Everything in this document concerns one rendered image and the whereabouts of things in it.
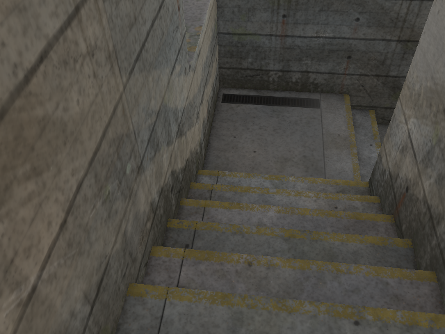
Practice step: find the stairs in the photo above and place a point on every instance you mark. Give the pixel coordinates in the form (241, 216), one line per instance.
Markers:
(273, 254)
(369, 136)

